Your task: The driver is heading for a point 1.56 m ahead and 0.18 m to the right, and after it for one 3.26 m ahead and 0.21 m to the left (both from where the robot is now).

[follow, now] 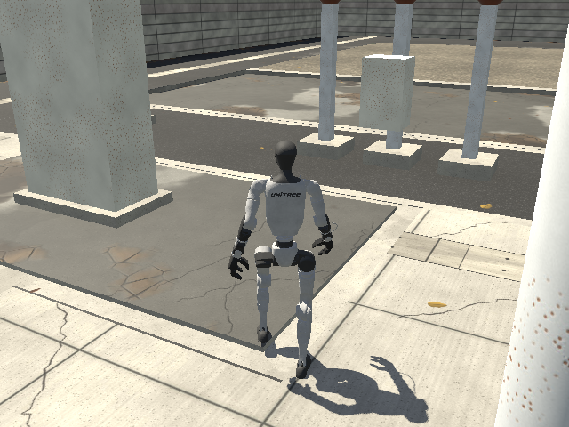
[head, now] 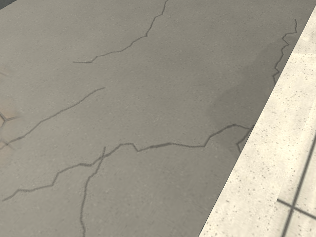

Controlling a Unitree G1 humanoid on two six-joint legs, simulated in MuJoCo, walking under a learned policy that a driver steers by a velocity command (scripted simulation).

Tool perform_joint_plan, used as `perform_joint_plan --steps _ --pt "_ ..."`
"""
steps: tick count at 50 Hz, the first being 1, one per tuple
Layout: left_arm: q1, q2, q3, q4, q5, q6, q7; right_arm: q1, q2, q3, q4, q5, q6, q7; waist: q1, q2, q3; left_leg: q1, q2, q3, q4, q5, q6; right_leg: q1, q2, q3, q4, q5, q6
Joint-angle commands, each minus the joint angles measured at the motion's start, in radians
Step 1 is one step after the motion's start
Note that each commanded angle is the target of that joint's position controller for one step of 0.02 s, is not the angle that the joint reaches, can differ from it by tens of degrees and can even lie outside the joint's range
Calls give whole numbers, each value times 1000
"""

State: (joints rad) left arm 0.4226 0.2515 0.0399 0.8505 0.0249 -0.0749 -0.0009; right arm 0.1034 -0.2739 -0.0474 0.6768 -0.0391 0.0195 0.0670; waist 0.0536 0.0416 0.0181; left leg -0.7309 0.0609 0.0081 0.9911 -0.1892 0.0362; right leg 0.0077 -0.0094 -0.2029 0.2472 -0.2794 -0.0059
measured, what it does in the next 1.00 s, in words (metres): walks ahead: left foot 0.04 m higher, then right foot 0.04 m lower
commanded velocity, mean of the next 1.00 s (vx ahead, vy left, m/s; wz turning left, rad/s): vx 0.10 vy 0.00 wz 0.15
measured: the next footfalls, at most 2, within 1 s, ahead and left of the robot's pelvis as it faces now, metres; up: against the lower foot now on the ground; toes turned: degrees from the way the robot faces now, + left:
left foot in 0.08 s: +0.22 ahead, +0.13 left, +0.04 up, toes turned +7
right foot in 0.58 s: +0.19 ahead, -0.07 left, +0.00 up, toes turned +7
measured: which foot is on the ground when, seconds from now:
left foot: up 0.00-0.06, down 0.08-1.00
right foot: down 0.00-0.12, up 0.14-0.56, down 0.58-1.00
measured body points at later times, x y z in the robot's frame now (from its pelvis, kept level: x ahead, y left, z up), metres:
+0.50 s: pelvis +0.14 +0.02 +0.02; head +0.15 +0.02 +0.47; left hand +0.21 +0.28 -0.10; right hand +0.26 -0.21 -0.11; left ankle +0.19 +0.11 -0.71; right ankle +0.17 -0.09 -0.70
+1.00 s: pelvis +0.16 +0.00 +0.01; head +0.17 -0.02 +0.46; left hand +0.17 +0.23 -0.13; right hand +0.21 -0.24 -0.15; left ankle +0.18 +0.12 -0.71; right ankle +0.15 -0.08 -0.74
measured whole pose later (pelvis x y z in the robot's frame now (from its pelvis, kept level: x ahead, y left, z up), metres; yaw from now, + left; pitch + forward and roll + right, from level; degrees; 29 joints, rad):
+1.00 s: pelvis +0.16 +0.00 +0.01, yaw +6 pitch -1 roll +5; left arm 0.32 0.18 -0.02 0.97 0.02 -0.02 0.04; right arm 0.23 -0.18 -0.04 1.08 -0.01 0.04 -0.03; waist -0.03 -0.04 0.02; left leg -0.31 -0.07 0.05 0.59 -0.28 0.01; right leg -0.11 -0.02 0.02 0.33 -0.20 -0.05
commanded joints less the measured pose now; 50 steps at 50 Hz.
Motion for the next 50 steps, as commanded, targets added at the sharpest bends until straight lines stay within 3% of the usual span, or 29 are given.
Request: perform_joint_plan --steps 1,2,3,4,5,6,7,8,9,10,11,13,15,20,24,27,28,29,30,31,32,33,34,35,36,39,50 --pt "-35 158 33 -52 -5 -1 10 -122 -5 15 -112 -2 -17 12 -10 -135 71 70 -26 110 -167 -60 25 -53 -247 30 -30 641 -115" --pt "-19 164 33 -40 -6 4 11 -102 -2 15 -112 -1 -20 8 -16 -144 46 123 -52 131 -210 -78 42 -25 -251 14 38 829 -104" --pt "-1 177 34 -31 -8 7 12 -33 -16 7 -96 -1 -25 0 -35 -172 -7 208 -117 175 -224 -131 67 -1 -247 -3 153 1064 -100" --pt "0 189 35 -27 -16 12 16 83 -31 -1 -66 -3 -38 -6 -87 -173 -75 365 -156 161 -311 -74 94 -28 -231 -20 318 1139 -86" --pt "-2 189 32 -35 -23 11 18 232 -75 -21 -25 -17 -51 -14 -167 -131 -184 619 -142 79 -431 90 126 -146 -199 -35 534 953 -51" --pt "-4 113 6 -130 -53 3 4 313 -237 -67 -25 -20 -51 -32 -196 167 -346 971 218 -399 -485 399 287 -526 -52 -63 978 247 23" --pt "-14 131 14 -130 -19 17 9 311 -242 -74 -35 33 -43 -53 -172 130 -481 949 345 -607 -533 869 338 -530 13 145 1141 -237 21" --pt "-55 96 7 -131 -23 31 10 262 -196 -59 -20 43 -42 -67 -144 33 -394 861 306 -414 -505 913 319 -542 -42 236 1146 -199 14" --pt "-65 61 -8 -130 -29 34 10 214 -130 -40 -8 37 -42 -72 -110 0 -263 743 267 -337 -541 805 288 -562 -65 229 1071 -185 13" --pt "-74 57 -8 -124 -19 42 12 160 -82 -23 -1 38 -41 -76 -71 -18 -147 634 209 -267 -590 670 236 -557 -94 228 967 -176 8" --pt "-51 67 -4 -114 -4 60 15 109 -52 -13 -2 39 -41 -77 -32 4 -93 523 160 -208 -632 613 209 -492 -97 221 899 -143 12" --pt "3 62 1 -89 3 90 16 81 -39 -6 1 24 -50 -72 -6 14 -110 430 127 -128 -666 640 207 -383 -61 195 861 -83 15" --pt "1 46 2 -88 -4 98 14 82 -50 -9 18 18 -59 -68 3 9 -124 411 117 -102 -695 575 215 -358 -51 195 795 -39 19" --pt "-107 26 -6 -105 3 110 18 103 -42 -9 59 13 -46 -72 -41 63 -83 394 100 -131 -750 103 196 -328 -48 205 552 40 23" --pt "-123 27 -8 -95 -7 106 31 127 -44 -12 99 9 -28 -77 -65 35 -56 389 124 -198 -693 -23 195 -260 -33 217 391 21 19" --pt "-49 6 -12 -44 -5 91 38 110 -27 -4 120 17 -10 -91 -33 -18 -41 330 71 -185 -527 -39 140 -93 -8 179 86 125 5" --pt "-41 23 -12 -36 4 79 39 132 10 7 127 14 -7 -93 -53 -56 -33 298 30 -173 -441 -115 100 -69 -74 248 40 118 5" --pt "-38 66 -12 -45 18 68 37 192 71 21 138 19 -5 -94 -83 -206 -48 240 -57 -92 -237 -267 52 -58 -252 443 0 256 -15" --pt "-86 59 -30 -81 -1 62 31 261 73 15 163 11 1 -98 -140 -178 5 220 -113 -27 -159 -404 25 -127 -325 457 89 634 -25" --pt "-136 94 -16 -84 3 62 39 231 39 11 170 25 9 -89 -99 -307 5 339 -86 -12 -236 -335 11 -309 -361 506 -7 372 -147" --pt "-189 61 -24 -81 -1 58 36 160 -11 -2 171 24 14 -89 -103 -267 84 345 -80 -9 -202 -261 8 -356 -291 476 -50 225 -144" --pt "-190 54 -31 -72 -2 56 36 126 -21 -9 176 18 16 -87 -95 -259 80 350 -91 -2 -237 -206 13 -331 -247 444 -44 210 -122" --pt "-168 49 -33 -57 4 55 39 123 -15 -6 190 21 16 -83 -94 -235 63 368 -87 -4 -276 -163 9 -288 -225 411 -20 314 -106" --pt "-142 60 -32 -45 -8 50 46 140 -4 -5 204 21 14 -80 -101 -198 31 418 -74 -22 -357 -87 9 -251 -215 390 10 373 -93" --pt "-94 63 -29 -25 -15 46 46 136 3 -1 222 24 11 -83 -79 -177 3 451 -70 -41 -387 -39 7 -225 -198 382 23 414 -74" --pt "-57 51 -31 12 -17 47 46 151 22 1 274 33 7 -85 -74 -129 -7 445 -61 -69 -423 -17 8 -164 -178 355 25 367 -49" --pt "-29 23 -45 110 -8 53 44 142 26 4 398 29 10 -99 -79 -110 10 473 -42 -89 -460 29 31 -182 -155 336 4 230 -48"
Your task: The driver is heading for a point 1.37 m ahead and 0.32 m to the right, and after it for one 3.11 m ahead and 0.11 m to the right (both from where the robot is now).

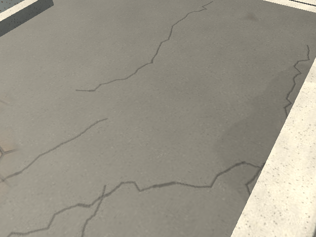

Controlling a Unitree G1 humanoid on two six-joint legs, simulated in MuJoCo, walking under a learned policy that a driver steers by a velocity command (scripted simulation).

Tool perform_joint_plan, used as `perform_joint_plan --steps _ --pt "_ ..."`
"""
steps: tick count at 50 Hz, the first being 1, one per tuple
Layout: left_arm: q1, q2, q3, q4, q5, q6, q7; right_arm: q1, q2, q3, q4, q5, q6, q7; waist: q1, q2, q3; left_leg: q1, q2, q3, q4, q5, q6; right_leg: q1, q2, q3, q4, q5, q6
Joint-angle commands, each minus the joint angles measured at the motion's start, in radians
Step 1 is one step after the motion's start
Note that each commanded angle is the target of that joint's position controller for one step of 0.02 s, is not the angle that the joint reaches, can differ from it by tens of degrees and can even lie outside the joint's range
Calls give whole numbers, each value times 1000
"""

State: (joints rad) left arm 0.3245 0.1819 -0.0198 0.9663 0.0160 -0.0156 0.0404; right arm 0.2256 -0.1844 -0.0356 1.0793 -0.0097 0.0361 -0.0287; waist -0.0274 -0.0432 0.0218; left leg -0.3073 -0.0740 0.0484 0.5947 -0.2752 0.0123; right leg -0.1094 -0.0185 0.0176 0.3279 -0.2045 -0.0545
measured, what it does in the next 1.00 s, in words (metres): walks ahead: left foot 0.04 m higher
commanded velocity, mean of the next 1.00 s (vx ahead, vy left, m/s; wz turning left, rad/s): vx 0.28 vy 0.00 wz -0.02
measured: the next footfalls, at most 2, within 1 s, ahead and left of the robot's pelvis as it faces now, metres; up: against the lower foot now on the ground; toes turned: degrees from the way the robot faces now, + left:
left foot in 0.56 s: +0.14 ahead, +0.14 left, +0.04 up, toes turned +4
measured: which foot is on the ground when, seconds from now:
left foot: down 0.00-0.28, up 0.30-0.54, down 0.56-1.00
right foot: down 0.00-0.58, up 0.60-1.00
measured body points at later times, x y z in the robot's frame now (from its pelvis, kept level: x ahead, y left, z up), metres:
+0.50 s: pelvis +0.05 +0.03 -0.01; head +0.05 +0.04 +0.44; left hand -0.05 +0.26 -0.16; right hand +0.10 -0.21 -0.15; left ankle +0.06 +0.13 -0.70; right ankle -0.02 -0.07 -0.76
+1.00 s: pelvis +0.29 +0.10 +0.01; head +0.33 +0.11 +0.46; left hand +0.47 +0.31 -0.12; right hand +0.18 -0.12 -0.13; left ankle +0.11 +0.14 -0.72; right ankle +0.45 +0.02 -0.69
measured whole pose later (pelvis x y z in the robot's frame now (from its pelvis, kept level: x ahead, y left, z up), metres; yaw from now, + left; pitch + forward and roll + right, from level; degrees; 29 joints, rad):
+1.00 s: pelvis +0.29 +0.10 +0.01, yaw -1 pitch +1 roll -1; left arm 0.02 0.18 0.03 0.91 0.02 -0.03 -0.03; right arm 0.49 -0.14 0.00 1.11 -0.02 -0.11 -0.04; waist -0.04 -0.01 0.06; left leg 0.19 -0.08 0.09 0.17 -0.38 0.09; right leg -0.59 0.03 -0.15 0.61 -0.07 -0.10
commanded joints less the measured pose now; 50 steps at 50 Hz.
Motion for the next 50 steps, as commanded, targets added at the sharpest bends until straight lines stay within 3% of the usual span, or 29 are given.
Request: perform_joint_plan --steps 1,11,12,13,15,16,19,23,25,27,28,29,30,31,32,33,34,36,39,42,45,47,50 --pt "73 91 14 2 1 -6 2 20 -63 -7 4 0 -7 -3 2 -26 8 51 95 -130 -65 116 56 -68 -144 115 -78 146 1" --pt "115 70 -1 68 2 -5 4 17 -47 7 71 1 -8 -5 3 -25 32 50 104 -133 -74 116 61 -88 -132 112 -92 67 10" --pt "131 67 -2 76 3 -3 3 23 -40 10 78 0 -9 -4 8 -29 15 50 94 -124 -71 63 63 -82 -127 121 -114 -63 6" --pt "144 88 6 81 1 2 3 18 -46 7 77 -4 -9 -2 18 -50 29 18 66 -94 -31 -26 68 -85 -127 150 -141 -244 -8" --pt "173 145 30 84 0 16 1 -6 -59 -3 57 -19 -16 9 44 -145 91 -132 4 -3 103 -201 74 -75 -194 282 -211 -562 -73" --pt "187 145 36 90 2 20 1 -22 -54 -3 41 -24 -23 16 50 -159 129 -190 9 30 154 -216 78 -72 -238 331 -237 -631 -107" --pt "239 132 49 113 16 9 -2 -76 -38 -4 -6 -24 -49 32 67 -114 159 -328 58 40 285 -218 86 0 -292 383 -244 -563 -158" --pt "263 130 62 127 17 -17 -12 -122 -46 -9 -69 -18 -75 49 67 -90 129 -407 84 44 335 -206 92 61 -272 327 -220 -441 -169" --pt "243 130 64 126 14 -26 -16 -116 -31 -4 -96 -19 -81 55 46 -112 128 -303 78 65 275 -201 97 -32 -257 275 -196 -410 -168" --pt "174 123 63 109 1 -31 -20 11 -12 -2 -74 -13 -86 55 -35 -80 125 -3 36 105 116 -126 103 -244 -206 185 -124 -368 -145" --pt "148 114 59 96 3 -40 -20 150 -43 -16 -32 -9 -92 48 -94 -38 96 223 13 69 37 -132 108 -372 -161 128 -8 -224 -123" --pt "108 58 41 56 -2 -55 -26 305 -167 -51 -7 -23 -107 33 -163 203 50 411 214 -315 -215 -363 162 -541 -29 -22 358 -66 -61" --pt "96 62 47 3 14 -64 -35 454 -261 -70 31 -10 -103 25 -172 424 -58 488 463 -827 -449 -523 264 -696 96 -57 705 -336 -27" --pt "45 108 64 -2 47 -63 -47 321 -190 -45 9 -4 -103 20 -83 214 33 357 462 -823 -450 -516 264 -715 15 56 890 -276 -43" --pt "11 78 62 -8 43 -61 -59 213 -155 -35 -24 -5 -111 21 -35 85 105 241 436 -683 -419 -437 249 -720 -38 51 919 -144 -48" --pt "6 62 62 -4 29 -64 -65 150 -131 -27 -40 -5 -122 26 2 26 117 182 385 -551 -434 -276 222 -665 -70 42 890 -65 -46" --pt "32 57 67 7 30 -61 -66 131 -103 -17 -42 -2 -134 27 35 33 105 162 338 -443 -440 -133 203 -615 -79 29 870 -38 -36" --pt "51 57 71 14 22 -42 -71 163 -63 -2 -24 -4 -148 23 55 76 85 192 275 -293 -451 128 177 -578 -71 -11 851 -18 -16" --pt "-46 66 78 -19 11 -24 -75 240 -67 7 2 -4 -153 16 57 78 82 283 233 -159 -443 447 153 -632 -49 -65 772 21 -8" --pt "-189 38 69 -62 8 -16 -81 283 -59 18 3 -2 -148 14 27 105 84 284 198 -84 -442 597 128 -597 -9 -124 598 99 9" --pt "-322 19 55 -99 -2 -17 -78 304 -70 22 2 -1 -151 3 3 127 97 319 212 -36 -447 708 113 -540 23 -161 386 160 5" --pt "-355 30 53 -107 -2 -16 -71 323 -76 22 11 -5 -156 -6 -1 134 98 355 232 5 -430 857 100 -462 54 -191 292 174 -25" --pt "-233 82 72 -70 1 -23 -60 311 -110 13 14 -8 -158 -26 65 164 24 430 270 54 -234 1231 69 -301 123 -208 271 103 -92"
